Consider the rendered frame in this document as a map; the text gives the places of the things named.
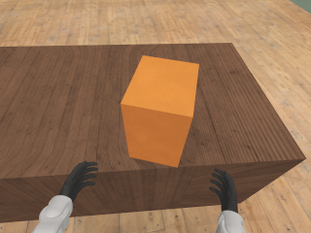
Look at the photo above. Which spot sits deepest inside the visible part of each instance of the left robot forearm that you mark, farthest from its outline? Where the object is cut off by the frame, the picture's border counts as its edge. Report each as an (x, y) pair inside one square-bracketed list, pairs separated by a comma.
[(55, 217)]

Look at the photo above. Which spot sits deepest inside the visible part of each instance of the pedestal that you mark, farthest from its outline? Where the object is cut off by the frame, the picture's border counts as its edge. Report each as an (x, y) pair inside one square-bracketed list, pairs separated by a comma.
[(61, 106)]

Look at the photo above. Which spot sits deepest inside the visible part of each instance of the robot left hand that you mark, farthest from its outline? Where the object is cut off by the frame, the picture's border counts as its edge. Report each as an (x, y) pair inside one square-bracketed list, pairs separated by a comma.
[(74, 183)]

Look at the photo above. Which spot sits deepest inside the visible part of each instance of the robot right hand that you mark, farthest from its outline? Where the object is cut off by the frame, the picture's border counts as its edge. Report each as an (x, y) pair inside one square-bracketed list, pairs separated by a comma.
[(227, 194)]

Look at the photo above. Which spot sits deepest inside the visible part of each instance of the right robot forearm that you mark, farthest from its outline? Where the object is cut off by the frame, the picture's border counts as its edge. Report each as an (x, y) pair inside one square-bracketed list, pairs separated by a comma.
[(230, 222)]

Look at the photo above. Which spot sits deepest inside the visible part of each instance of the carton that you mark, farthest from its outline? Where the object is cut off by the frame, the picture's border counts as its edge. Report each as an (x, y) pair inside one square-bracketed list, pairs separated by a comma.
[(157, 109)]

